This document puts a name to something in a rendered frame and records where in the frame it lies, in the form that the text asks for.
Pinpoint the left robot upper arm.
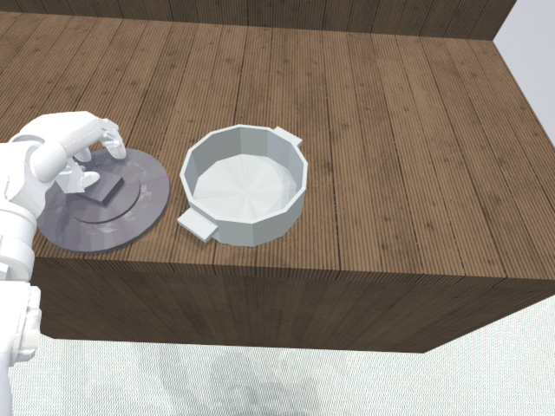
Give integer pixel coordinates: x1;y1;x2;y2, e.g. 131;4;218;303
0;281;42;416

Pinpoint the lid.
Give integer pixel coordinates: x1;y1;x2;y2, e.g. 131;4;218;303
36;148;171;254

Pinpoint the pot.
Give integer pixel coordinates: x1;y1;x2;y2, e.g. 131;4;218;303
177;124;308;247

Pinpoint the knob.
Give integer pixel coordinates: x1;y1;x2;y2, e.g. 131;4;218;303
75;167;125;206

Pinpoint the left robot forearm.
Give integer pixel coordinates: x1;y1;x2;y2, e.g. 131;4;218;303
0;130;68;283

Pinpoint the left robot hand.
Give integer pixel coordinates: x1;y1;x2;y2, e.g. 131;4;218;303
20;111;126;193

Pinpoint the table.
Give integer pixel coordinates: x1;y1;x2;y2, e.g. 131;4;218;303
0;0;555;354

